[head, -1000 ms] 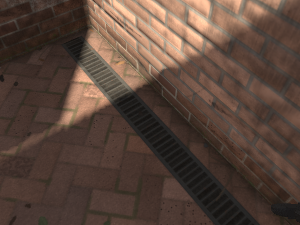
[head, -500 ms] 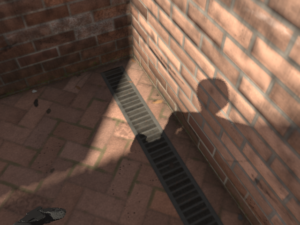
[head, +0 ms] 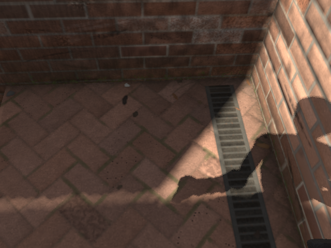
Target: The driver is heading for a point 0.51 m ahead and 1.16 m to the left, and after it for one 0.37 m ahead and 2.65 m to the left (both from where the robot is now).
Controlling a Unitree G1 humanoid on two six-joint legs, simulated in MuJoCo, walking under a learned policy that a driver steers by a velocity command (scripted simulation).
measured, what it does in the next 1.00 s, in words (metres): steps on the spot, turning left: right foot, then left foot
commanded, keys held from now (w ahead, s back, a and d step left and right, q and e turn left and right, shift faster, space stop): q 0.12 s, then no key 0.50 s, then q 0.20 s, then w+q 0.18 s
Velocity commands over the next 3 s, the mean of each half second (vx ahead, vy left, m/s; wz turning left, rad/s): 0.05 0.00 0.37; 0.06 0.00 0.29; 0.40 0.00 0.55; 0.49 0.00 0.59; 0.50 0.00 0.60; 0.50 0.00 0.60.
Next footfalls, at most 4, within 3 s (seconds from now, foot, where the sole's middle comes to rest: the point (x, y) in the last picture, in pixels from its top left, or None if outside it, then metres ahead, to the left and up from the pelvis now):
0.38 right None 0.13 -0.15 -0.76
0.64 left None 0.06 0.11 -0.76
1.20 left None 0.13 0.17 -0.76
1.70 right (103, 209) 0.54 0.26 -0.76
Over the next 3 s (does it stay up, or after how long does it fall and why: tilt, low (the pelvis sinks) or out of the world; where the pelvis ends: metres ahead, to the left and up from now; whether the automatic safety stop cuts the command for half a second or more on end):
stays up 0.59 0.76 -0.03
